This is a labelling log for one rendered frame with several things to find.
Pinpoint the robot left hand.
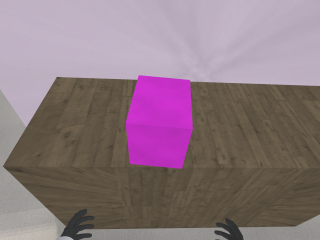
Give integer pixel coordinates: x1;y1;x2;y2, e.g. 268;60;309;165
60;209;95;240

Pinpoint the robot right hand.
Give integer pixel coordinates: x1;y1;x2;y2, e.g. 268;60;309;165
214;218;244;240

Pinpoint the pedestal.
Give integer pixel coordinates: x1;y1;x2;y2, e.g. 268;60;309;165
3;77;320;230

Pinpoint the carton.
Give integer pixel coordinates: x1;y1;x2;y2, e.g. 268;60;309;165
125;75;193;169

